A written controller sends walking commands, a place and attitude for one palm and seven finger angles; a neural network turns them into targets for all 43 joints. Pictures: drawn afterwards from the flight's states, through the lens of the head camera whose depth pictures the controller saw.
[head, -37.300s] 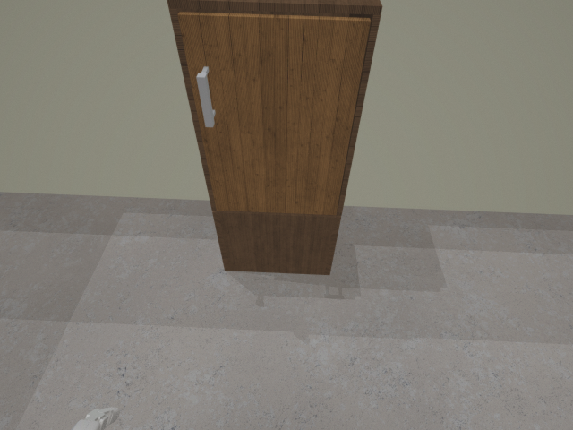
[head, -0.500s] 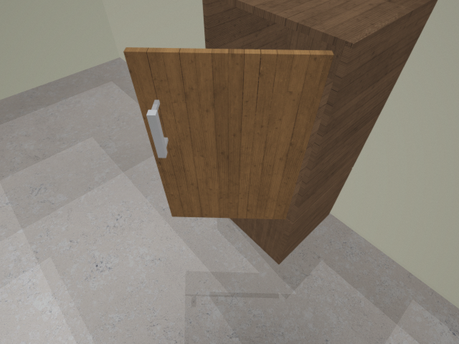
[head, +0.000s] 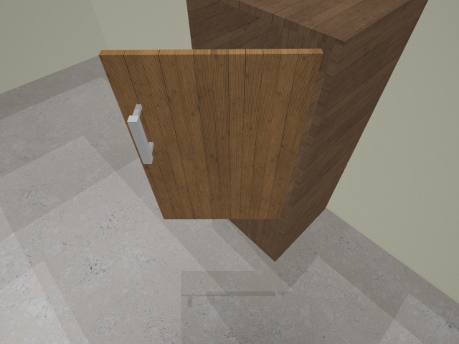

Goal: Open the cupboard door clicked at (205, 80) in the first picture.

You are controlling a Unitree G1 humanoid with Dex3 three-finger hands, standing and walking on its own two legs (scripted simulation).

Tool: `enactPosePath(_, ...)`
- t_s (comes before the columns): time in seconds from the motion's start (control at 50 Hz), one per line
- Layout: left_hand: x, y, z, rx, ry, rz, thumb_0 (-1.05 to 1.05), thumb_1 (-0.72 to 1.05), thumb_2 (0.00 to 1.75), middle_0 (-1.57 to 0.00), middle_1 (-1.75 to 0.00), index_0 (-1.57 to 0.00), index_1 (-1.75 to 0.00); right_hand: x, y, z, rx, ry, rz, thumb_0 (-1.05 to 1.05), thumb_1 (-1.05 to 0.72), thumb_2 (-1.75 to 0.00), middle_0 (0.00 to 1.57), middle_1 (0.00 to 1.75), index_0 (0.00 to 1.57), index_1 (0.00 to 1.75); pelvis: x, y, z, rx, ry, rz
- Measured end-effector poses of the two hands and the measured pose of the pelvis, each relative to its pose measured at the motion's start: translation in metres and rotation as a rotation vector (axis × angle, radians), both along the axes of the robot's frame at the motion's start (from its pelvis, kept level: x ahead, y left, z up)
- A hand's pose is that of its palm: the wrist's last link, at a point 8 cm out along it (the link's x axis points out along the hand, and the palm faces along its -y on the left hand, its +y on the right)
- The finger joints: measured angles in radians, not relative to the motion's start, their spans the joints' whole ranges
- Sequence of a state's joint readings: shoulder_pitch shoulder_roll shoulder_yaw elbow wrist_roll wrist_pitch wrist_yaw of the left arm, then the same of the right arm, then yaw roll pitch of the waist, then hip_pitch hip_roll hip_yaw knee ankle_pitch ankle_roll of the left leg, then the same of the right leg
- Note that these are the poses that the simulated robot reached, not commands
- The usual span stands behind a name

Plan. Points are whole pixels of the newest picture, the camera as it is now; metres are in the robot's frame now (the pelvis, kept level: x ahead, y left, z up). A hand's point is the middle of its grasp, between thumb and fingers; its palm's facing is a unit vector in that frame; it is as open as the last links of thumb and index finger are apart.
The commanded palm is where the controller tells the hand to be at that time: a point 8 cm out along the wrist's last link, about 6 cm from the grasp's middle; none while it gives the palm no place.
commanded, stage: come to a stop and stand still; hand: left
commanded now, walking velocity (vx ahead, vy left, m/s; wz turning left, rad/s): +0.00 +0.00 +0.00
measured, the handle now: (143, 135) +0.51 +0.22 +0.05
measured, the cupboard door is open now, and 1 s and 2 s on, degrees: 46 46 46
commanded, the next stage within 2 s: look again from close up in 0.76 s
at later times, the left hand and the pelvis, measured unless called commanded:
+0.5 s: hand out of the picture +0.04 +0.14 -0.17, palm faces +0.02 -0.98 -0.22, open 7.4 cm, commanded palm none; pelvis +0.02 -0.04 +0.00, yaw +1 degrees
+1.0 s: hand out of the picture +0.02 +0.14 -0.17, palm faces +0.05 -0.97 -0.22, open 7.4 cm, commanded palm none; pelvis +0.01 -0.05 +0.00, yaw +2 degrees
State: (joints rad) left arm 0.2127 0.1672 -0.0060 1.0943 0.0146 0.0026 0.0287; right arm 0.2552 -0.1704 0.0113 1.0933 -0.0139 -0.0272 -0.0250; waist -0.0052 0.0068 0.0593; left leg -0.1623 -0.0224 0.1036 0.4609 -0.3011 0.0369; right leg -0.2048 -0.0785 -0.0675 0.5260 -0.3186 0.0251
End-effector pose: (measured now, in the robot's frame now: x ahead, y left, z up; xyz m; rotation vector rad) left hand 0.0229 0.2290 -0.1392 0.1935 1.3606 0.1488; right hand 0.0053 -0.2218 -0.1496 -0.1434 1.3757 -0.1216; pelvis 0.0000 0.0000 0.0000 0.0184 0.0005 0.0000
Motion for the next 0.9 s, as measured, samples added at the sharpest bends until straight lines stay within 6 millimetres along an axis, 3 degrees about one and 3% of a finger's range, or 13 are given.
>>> enactPosePath(0.18, 0.01, -0.014, 0.0, -0.001, -0.007, 0.005, 0.0, 0.91, 0.9, -0.2, -0.3, -0.2, -0.3, 0.015, -0.018, 0.001, -0.008, -0.005, 0.007, 0.01, -0.91, -0.9, 0.19, 0.3, 0.2, 0.3, 0.008, -0.016, 0.0, 0.001, 0.003, 0.005)
enactPosePath(0.56, 0.007, -0.04, 0.0, -0.004, -0.003, 0.036, 0.0, 0.9, 0.9, -0.2, -0.3, -0.2, -0.3, 0.037, -0.046, 0.003, -0.018, -0.015, 0.026, 0.01, -0.91, -0.9, 0.19, 0.3, 0.2, 0.3, 0.018, -0.043, 0.001, 0.0, 0.001, 0.019)
enactPosePath(0.9, -0.005, -0.042, 0.001, -0.003, -0.012, 0.049, 0.0, 0.9, 0.9, -0.2, -0.3, -0.2, -0.3, 0.029, -0.053, 0.006, -0.024, -0.017, 0.034, 0.01, -0.91, -0.9, 0.19, 0.3, 0.2, 0.3, 0.009, -0.049, 0.003, -0.004, -0.012, 0.024)
